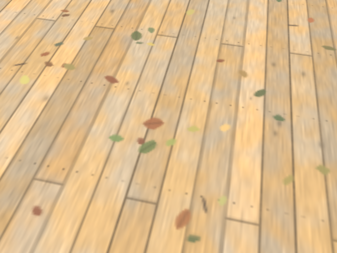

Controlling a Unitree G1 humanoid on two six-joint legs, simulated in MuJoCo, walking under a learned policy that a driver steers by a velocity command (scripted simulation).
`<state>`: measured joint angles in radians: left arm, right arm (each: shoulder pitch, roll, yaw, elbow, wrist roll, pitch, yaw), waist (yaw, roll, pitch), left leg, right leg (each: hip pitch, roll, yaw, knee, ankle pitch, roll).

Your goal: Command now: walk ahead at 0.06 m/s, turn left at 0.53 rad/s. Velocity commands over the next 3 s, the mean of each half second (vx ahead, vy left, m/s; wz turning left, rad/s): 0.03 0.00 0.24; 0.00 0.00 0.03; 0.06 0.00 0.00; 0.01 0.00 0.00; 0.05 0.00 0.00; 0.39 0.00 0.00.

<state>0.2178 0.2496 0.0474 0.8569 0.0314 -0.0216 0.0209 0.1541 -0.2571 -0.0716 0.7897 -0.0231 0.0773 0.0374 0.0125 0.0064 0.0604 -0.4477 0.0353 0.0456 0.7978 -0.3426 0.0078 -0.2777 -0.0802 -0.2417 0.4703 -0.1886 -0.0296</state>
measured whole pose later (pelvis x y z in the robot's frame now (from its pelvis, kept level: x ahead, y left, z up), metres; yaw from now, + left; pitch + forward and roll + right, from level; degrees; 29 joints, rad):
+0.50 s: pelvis +0.00 +0.02 +0.00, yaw +6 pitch -1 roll +0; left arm 0.26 0.21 0.03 0.94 0.02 0.03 0.03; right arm 0.16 -0.21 -0.01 0.88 -0.01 0.02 -0.02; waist 0.01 0.01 0.03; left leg -0.23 -0.06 0.02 0.44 -0.19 0.06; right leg -0.16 -0.01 -0.01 0.45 -0.25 -0.01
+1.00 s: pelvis +0.00 +0.00 +0.01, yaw +6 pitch -2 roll +0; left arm 0.27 0.17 0.00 1.10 0.01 -0.01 0.03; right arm 0.26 -0.18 0.00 1.13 -0.01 0.00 -0.03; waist -0.01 0.00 0.02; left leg -0.18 -0.03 0.00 0.36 -0.15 0.03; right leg -0.12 0.03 -0.02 0.37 -0.22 -0.03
